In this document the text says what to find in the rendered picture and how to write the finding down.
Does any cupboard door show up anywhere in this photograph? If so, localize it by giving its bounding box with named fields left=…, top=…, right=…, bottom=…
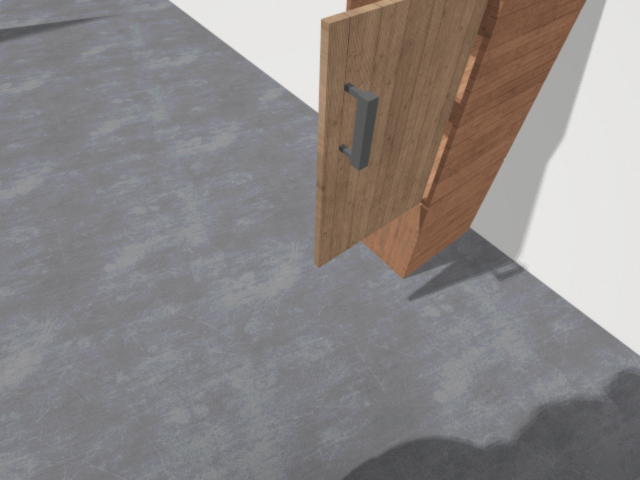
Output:
left=314, top=0, right=488, bottom=268

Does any handle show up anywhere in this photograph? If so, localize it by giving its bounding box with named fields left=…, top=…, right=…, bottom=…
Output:
left=339, top=83, right=379, bottom=171

